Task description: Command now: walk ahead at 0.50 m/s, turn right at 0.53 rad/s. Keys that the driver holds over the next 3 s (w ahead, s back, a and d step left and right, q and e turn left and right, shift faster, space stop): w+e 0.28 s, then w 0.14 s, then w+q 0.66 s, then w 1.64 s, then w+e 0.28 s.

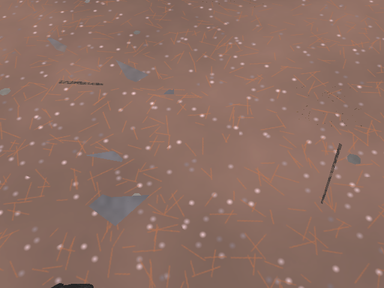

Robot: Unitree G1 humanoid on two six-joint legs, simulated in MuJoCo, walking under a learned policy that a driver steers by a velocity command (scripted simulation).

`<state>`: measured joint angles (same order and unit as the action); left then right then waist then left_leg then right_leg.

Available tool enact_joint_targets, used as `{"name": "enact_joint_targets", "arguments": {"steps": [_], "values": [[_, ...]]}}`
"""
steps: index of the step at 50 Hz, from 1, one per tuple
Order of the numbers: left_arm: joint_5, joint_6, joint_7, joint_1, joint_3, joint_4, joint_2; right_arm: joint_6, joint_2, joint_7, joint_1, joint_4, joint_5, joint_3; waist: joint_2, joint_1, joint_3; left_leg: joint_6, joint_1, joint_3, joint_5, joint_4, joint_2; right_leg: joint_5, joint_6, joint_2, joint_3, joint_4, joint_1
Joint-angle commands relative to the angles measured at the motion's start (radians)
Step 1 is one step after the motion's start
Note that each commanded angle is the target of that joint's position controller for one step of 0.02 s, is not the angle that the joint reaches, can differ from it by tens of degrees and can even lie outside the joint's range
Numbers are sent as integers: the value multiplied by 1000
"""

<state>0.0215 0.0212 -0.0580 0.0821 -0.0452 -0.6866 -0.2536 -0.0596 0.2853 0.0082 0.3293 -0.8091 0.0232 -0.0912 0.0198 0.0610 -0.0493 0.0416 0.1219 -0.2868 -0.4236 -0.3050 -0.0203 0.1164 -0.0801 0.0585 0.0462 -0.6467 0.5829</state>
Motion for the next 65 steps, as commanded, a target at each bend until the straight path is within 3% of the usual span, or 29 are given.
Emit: {"name": "enact_joint_targets", "arguments": {"steps": [1,2,3,4,5,6,8,11,16,21,24,26,27,28,29,30,32,36,42,47,50,51,52,53,54,55,56,59,65], "values": [[6,-2,13,265,-94,16,-208,7,198,8,-59,70,19,-41,-79,-208,160,-111,-137,31,1070,-440,-213,33,-92,-132,71,68,-421],[10,-13,35,383,-123,-8,-308,-3,122,10,-27,92,-17,-12,95,-223,245,-57,-417,34,543,-777,-145,-15,-160,35,-211,88,-715],[11,5,31,318,-123,28,-371,-33,26,1,26,147,-28,22,277,-111,380,-3,-795,222,-173,-1107,80,231,-371,254,-823,272,-969],[2,22,20,327,-95,46,-272,-67,126,-11,-87,156,5,6,107,-188,400,-30,-896,399,-138,-1141,32,293,-329,269,-859,376,-968],[-3,36,19,299,-81,37,-225,-81,139,-15,-152,179,29,5,70,-178,263,-55,-940,386,-56,-1093,-6,247,-286,242,-719,378,-860],[0,44,19,235,-72,41,-199,-86,125,-7,-156,173,12,9,-26,-122,164,-60,-900,383,21,-994,-55,127,-247,197,-597,371,-703],[-14,46,31,146,-55,69,-151,-71,137,-3,-134,159,-25,-2,1,-61,111,-46,-772,386,101,-874,-100,-51,-221,133,-465,395,-514],[-11,51,48,154,-60,64,-173,-43,106,-4,-131,157,-39,5,2,-45,88,1,-734,354,160,-759,-91,-209,-227,100,-375,424,-407],[-3,41,71,209,-61,35,-187,-41,56,-13,-300,192,-33,31,53,-110,46,38,-683,326,471,-378,-34,-112,-155,22,-267,416,-345],[0,37,70,295,-58,-14,-183,-62,85,-40,-391,212,-17,27,70,-156,22,-6,-661,337,512,-222,-15,-40,-137,95,-340,354,-456],[-8,29,71,285,-62,-26,-195,-66,112,-47,-337,202,-13,16,108,-124,15,-65,-653,315,386,-197,-13,-180,-114,150,-356,301,-565],[-14,24,71,261,-53,-22,-174,-69,156,-40,-160,151,-19,-9,81,-32,124,-130,-410,276,391,-163,23,-485,-73,78,-270,76,-567],[-31,22,76,270,-36,-2,-142,-69,201,-40,-2,129,-28,-18,-18,26,276,-201,-146,465,435,-186,-114,-329,-38,18,-212,-200,-437],[-15,37,74,404,-20,6,-78,-61,281,-51,68,101,-30,-40,-325,-31,362,-373,173,940,232,-81,-307,242,58,-151,-126,-551,-45],[-12,51,70,367,-22,8,-139,-59,190,-60,65,101,5,-17,-273,-7,329,-372,199,1115,0,25,-323,420,60,-120,-198,-647,116],[4,62,64,245,-34,30,-187,-53,141,-55,5,115,6,-3,-168,11,184,-331,89,982,-3,33,-296,340,54,-70,-197,-665,177],[-23,85,62,123,-30,65,-163,-39,127,-48,-55,130,-15,5,-31,-12,66,-306,-108,805,216,51,-216,234,55,-16,-160,-552,153],[-41,80,62,137,-25,72,-119,-35,119,-28,-45,124,-10,11,-104,-57,84,-311,-203,676,443,86,-143,192,102,4,-129,-339,52],[-29,84,56,-58,-6,108,-78,-9,167,4,25,91,2,-6,-103,3,44,-262,-317,594,436,82,-85,-111,148,-50,-114,26,-44],[-15,103,40,-147,-19,131,-108,14,161,13,78,72,9,-6,-117,17,41,-235,-269,690,367,-2,-105,-119,127,-88,-139,163,-135],[-12,114,46,-25,-44,100,-150,22,149,14,37,85,7,-7,-142,-65,77,-197,-273,718,431,-121,-84,-69,70,-77,-125,247,-329],[-24,116,54,93,-60,83,-185,18,111,9,19,100,-2,6,-114,-124,173,-166,-339,670,435,-286,-38,-57,21,3,-179,230,-532],[-29,110,64,254,-74,67,-246,14,47,10,44,122,-26,28,39,-168,322,-125,-485,558,157,-576,48,-16,-42,189,-376,212,-792],[-30,94,53,290,-84,29,-286,6,32,8,176,149,12,37,354,-95,373,-85,-805,469,-202,-822,117,216,-189,372,-811,308,-966],[-17,91,50,242,-64,49,-182,10,135,13,142,116,24,16,189,-115,248,-70,-897,483,-136,-929,30,377,-163,348,-789,346,-869],[-15,88,51,210,-50,48,-132,14,165,10,42,125,12,6,96,-134,134,-63,-903,459,-38,-941,7,320,-125,291,-626,359,-750],[-23,87,47,176,-41,43,-120,16,142,10,3,128,1,9,32,-114,80,-54,-867,439,28,-924,-19,196,-112,243,-520,384,-643],[-33,92,42,148,-33,11,-98,14,85,-6,-24,144,0,16,79,-71,32,-47,-792,415,99,-822,-59,14,-117,168,-351,451,-492],[-9,91,44,174,-51,-45,-174,-3,36,-27,-180,188,-19,50,44,-95,17,-30,-756,341,316,-478,-81,-161,-138,146,-181,508,-457]]}}
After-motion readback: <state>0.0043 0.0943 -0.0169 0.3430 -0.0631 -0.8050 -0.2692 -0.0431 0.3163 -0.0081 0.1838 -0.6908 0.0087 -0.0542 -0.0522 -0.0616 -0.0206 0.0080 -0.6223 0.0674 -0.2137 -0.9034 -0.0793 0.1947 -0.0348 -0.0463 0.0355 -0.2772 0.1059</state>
